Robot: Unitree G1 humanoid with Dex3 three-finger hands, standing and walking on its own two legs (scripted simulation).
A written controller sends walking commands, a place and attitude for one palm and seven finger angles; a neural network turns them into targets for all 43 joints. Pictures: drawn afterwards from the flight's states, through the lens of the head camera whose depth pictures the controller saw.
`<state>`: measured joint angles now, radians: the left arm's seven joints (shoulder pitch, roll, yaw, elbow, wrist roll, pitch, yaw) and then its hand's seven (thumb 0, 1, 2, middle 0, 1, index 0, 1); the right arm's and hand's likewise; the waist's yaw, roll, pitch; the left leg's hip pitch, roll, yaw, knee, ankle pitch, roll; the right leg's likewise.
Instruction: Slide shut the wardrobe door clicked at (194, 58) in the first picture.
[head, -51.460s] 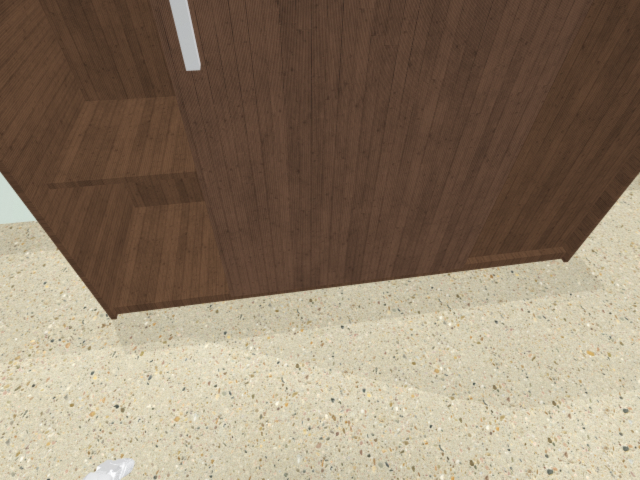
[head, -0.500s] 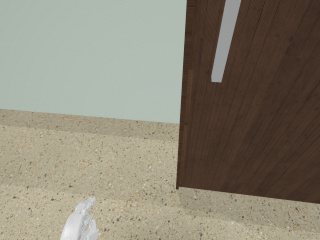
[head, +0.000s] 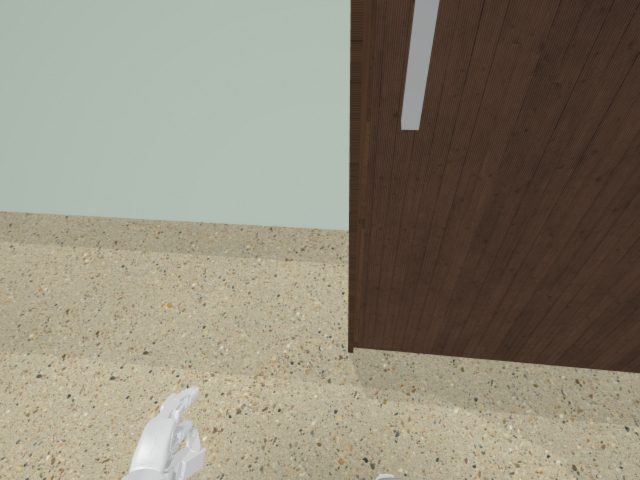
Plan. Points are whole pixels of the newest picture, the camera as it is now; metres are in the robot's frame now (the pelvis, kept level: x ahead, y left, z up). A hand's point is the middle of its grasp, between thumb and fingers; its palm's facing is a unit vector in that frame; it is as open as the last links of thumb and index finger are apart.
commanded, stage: step back with the hand held close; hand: right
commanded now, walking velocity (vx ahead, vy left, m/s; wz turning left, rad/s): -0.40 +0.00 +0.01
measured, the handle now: (419, 40) +0.59 -0.14 +0.26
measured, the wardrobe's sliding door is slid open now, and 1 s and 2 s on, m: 0.01 0.01 0.01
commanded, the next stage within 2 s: stop stepping back and stand still in 0.06 s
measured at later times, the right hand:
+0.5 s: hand out of the picture +0.07 -0.29 +0.17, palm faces +0.48 +0.83 -0.28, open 7.4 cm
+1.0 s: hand out of the picture +0.04 -0.32 +0.18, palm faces +0.48 +0.81 -0.34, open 7.4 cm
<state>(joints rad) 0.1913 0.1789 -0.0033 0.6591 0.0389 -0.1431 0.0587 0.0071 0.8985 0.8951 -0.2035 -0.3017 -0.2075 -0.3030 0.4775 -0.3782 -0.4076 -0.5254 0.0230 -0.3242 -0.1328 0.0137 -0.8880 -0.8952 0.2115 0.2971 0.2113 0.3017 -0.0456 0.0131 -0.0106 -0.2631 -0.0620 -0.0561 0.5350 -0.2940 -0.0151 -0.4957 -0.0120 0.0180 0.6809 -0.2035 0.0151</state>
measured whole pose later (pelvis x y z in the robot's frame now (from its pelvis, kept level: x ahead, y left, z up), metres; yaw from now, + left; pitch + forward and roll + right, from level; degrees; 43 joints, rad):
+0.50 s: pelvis -0.13 -0.02 +0.00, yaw +3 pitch +0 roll +2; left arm 0.33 0.25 0.00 0.68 0.02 -0.11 0.10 0.01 0.90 0.90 -0.20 -0.30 -0.21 -0.30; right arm 0.46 -0.35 -0.39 -0.43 0.03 -0.18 -0.16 0.01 -0.89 -0.89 0.21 0.30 0.21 0.30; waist -0.02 0.04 -0.12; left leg -0.24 0.03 0.07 0.53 -0.29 0.00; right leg -0.32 -0.03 -0.03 0.64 -0.38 -0.02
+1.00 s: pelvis -0.17 -0.05 -0.01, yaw +1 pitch -3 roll +1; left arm 0.25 0.18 -0.01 0.66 0.03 -0.13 0.08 0.01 0.90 0.90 -0.20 -0.30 -0.21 -0.30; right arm 0.42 -0.38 -0.43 -0.43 0.01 -0.20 -0.15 0.01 -0.89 -0.90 0.21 0.30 0.21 0.30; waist 0.01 0.06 -0.02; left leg -0.35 0.01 0.03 0.81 -0.44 0.01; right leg -0.34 -0.03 -0.05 0.66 -0.26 -0.02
